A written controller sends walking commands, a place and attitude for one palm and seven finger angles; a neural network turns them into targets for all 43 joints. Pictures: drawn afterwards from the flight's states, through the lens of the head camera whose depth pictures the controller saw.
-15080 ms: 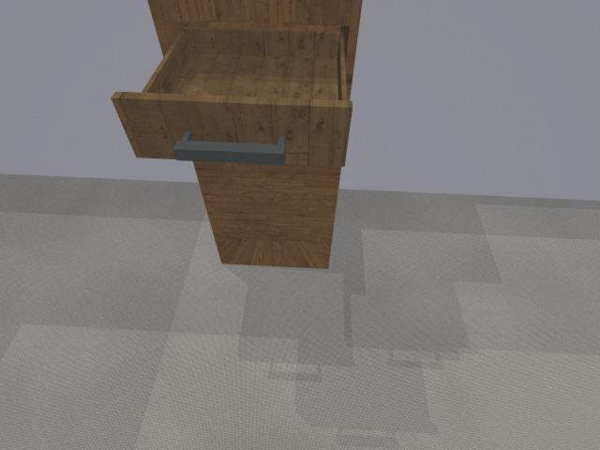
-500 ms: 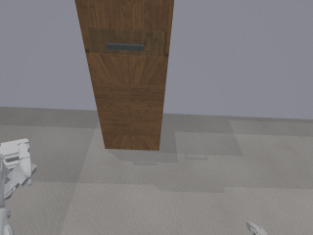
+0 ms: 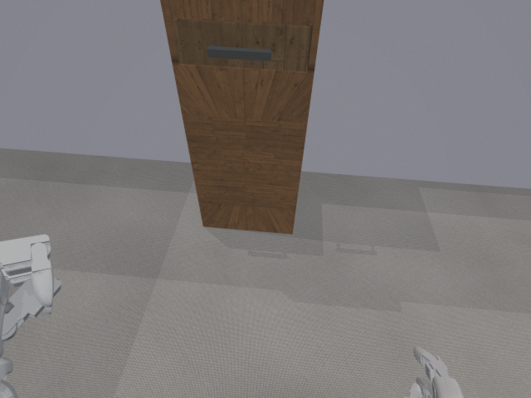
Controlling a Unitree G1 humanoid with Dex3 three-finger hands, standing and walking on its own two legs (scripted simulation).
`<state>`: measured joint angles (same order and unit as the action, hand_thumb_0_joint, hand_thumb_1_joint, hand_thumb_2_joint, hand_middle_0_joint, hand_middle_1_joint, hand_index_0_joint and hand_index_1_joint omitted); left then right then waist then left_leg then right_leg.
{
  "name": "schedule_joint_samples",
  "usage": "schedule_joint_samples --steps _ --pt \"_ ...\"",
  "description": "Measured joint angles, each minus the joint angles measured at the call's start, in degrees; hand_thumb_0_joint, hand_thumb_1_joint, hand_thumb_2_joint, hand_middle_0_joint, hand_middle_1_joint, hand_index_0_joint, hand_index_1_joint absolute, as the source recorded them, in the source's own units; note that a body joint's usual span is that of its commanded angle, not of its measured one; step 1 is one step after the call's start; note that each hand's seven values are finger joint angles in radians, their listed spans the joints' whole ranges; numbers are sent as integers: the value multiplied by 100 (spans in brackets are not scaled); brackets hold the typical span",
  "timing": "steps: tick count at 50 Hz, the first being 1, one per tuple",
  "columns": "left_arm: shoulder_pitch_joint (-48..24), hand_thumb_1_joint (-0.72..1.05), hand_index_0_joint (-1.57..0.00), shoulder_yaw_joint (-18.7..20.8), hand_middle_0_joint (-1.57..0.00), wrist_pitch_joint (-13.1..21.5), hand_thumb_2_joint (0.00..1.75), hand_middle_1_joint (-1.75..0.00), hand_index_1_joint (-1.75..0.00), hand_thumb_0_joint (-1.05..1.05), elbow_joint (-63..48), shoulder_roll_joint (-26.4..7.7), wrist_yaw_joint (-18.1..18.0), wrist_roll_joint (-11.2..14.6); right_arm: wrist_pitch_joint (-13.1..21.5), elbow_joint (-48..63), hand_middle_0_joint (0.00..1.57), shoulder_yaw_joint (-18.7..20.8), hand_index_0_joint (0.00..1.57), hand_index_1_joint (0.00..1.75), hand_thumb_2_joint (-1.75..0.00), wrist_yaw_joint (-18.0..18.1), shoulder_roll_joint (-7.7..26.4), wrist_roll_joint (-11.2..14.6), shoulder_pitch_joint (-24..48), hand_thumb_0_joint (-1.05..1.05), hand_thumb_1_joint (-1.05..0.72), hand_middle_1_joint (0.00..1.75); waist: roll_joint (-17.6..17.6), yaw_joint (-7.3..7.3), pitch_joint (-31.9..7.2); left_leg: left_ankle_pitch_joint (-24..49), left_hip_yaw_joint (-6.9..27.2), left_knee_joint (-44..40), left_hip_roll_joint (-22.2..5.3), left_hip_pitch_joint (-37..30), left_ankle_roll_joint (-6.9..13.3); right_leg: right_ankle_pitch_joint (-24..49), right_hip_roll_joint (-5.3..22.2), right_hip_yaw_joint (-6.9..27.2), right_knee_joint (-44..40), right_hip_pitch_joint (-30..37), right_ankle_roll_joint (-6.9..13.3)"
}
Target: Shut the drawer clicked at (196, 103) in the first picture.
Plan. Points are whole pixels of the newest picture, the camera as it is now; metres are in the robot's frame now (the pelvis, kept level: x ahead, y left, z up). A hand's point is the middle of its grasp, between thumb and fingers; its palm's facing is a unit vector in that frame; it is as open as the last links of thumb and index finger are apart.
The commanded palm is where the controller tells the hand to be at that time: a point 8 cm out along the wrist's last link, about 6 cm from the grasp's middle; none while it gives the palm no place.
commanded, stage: stop stepping back and stand still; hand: left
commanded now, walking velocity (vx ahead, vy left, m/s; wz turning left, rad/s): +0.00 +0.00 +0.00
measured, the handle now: (240, 50) +0.97 +0.14 +0.11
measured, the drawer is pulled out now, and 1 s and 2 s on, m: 0.00 0.00 0.00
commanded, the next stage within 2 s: let the arm hang, fingers relaxed in 0.48 s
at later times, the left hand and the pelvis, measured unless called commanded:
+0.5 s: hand (64, 257) +0.22 +0.24 +0.17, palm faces +0.33 -0.81 -0.49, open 3.2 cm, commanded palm +0.16 +0.29 +0.19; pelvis +0.03 +0.01 +0.01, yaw -1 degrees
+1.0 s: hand out of the picture -0.01 +0.23 -0.16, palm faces +0.03 -0.97 -0.23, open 3.7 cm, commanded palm none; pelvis +0.00 +0.03 +0.01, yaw +1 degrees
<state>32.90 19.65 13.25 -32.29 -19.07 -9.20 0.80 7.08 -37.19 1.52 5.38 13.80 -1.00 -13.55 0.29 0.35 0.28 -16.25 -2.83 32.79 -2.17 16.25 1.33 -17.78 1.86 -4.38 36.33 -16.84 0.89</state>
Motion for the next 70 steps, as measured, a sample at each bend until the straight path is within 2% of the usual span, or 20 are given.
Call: schedule_joint_samples --steps 3,5,7,11,14,17,29,30,31,33,36,40,42,44,46,52,63,70 --pt "-76 89 -141 161 -141 56 90 -160 -160 1 4 -234 16 -8 60 120 20 -18 20 30 -90 -57 -154 33 163 2 -91 30 171 -52 101 131 -48 23 77 -22 -164 -447 -48 207 275 -48 -77" --pt "-1 89 -141 273 -141 53 90 -160 -160 1 -8 -354 20 -10 100 235 20 -77 20 30 -90 -117 -239 68 186 2 -91 30 140 -118 103 122 -3 5 68 -12 -207 -134 -114 197 -65 93 -75" --pt "105 89 -141 294 -141 63 90 -160 -160 1 -14 -361 43 5 81 276 20 -128 20 30 -90 -186 -270 101 216 1 -90 30 -29 -159 139 73 91 50 -36 8 -239 134 -234 108 -306 210 53" --pt "428 89 -141 187 -140 65 90 -160 -160 1 -103 -253 74 85 -92 236 20 -165 20 30 -90 -289 -279 142 214 1 -90 30 -150 -99 109 0 203 174 -18 48 -152 106 -326 128 -540 292 126" --pt "502 89 -141 95 -141 40 90 -160 -160 1 -99 -209 68 93 -191 159 20 -176 20 30 -90 -246 -262 127 194 1 -90 30 -104 -53 152 -37 167 -190 57 -209 -228 83 -259 185 -593 381 60" --pt "452 89 -141 88 -141 -12 90 -160 -160 1 -13 -241 66 85 -265 164 20 -187 20 30 -90 -196 -264 134 203 1 -90 30 -59 -13 218 54 104 -357 119 -348 -160 104 -200 245 -681 474 -4" --pt "474 89 -140 88 -140 -11 90 -160 -160 1 11 -309 101 140 -315 358 20 -206 20 30 -90 -177 -280 164 309 1 -90 30 -79 -102 183 162 64 -499 99 -346 -106 339 -226 282 -1016 545 -52" --pt "311 89 -140 -39 -140 61 90 -160 -160 1 322 -355 203 45 -185 238 20 -165 20 30 -90 -288 -206 161 312 1 -90 30 -128 -83 115 160 91 -413 108 -223 -94 341 -213 248 -955 450 -60" --pt "-9 89 -140 -279 -140 -18 90 -160 -160 1 887 -402 373 -46 -137 73 20 -118 20 30 -90 -421 -78 157 341 1 -90 30 -208 -33 41 130 119 -275 135 -77 -77 301 -182 217 -825 322 -72" --pt "-724 89 -139 -803 -139 -475 90 -159 -159 0 2402 -310 651 -161 -277 -270 20 -62 20 30 -90 -574 172 113 447 1 -90 30 -378 34 -91 45 144 -17 197 145 -28 180 -112 190 -536 104 -106" --pt "-1503 90 -134 -1328 -134 -1188 90 -155 -155 0 4783 51 826 -242 -550 -649 20 -61 20 30 -90 -623 333 19 535 1 -90 30 -457 -30 -147 -20 144 189 276 268 31 60 -26 191 -255 -41 -150" --pt "-1857 91 -123 -1778 -123 -1633 90 -144 -144 1 6991 468 873 -237 -734 -1005 20 -118 20 30 -90 -594 212 -58 413 1 -91 30 -173 -180 56 49 105 108 322 137 48 80 21 231 -224 29 -170" --pt "-1850 91 -117 -1959 -116 -1685 90 -137 -137 1 7713 684 890 -210 -788 -1238 20 -167 20 30 -90 -572 120 -66 281 1 -91 30 -32 -198 165 131 107 -31 305 46 46 185 -1 229 -393 132 -172" --pt "-1796 91 -110 -1978 -109 -1662 90 -133 -130 1 8257 737 744 -287 -832 -1503 20 -203 20 30 -90 -547 -1 -62 114 1 -91 30 86 -172 247 223 133 -179 276 -19 34 308 -37 201 -607 232 -155" --pt "-1724 90 -102 -1860 -102 -1601 90 -126 -123 1 8646 685 731 -155 -871 -1765 20 -216 20 30 -90 -516 -118 -58 -77 1 -91 30 140 -107 300 311 169 -314 254 -63 20 426 -66 164 -817 321 -134" --pt "-1442 91 -79 -1877 -79 -1508 90 -100 -98 1 9414 583 827 -133 -949 -2328 20 -177 19 30 -90 -458 -336 -31 -476 1 -91 30 -4 0 385 476 198 -593 273 -173 40 627 -60 130 -1180 480 -135" --pt "-1371 91 -38 -1908 -38 -1414 90 -51 -51 1 9899 885 775 -123 -854 -2645 20 -121 20 30 -90 -412 -560 2 -526 1 -91 30 -239 -47 324 537 85 -766 323 -323 68 610 -6 244 -1147 498 -167" --pt "-1644 91 -25 -1914 -24 -1346 90 -36 -36 0 9828 1146 758 -125 -791 -2679 20 -114 20 30 -90 -387 -652 -8 -405 1 -91 30 -211 -77 207 516 60 -789 304 -381 32 557 -24 272 -1087 505 -145"
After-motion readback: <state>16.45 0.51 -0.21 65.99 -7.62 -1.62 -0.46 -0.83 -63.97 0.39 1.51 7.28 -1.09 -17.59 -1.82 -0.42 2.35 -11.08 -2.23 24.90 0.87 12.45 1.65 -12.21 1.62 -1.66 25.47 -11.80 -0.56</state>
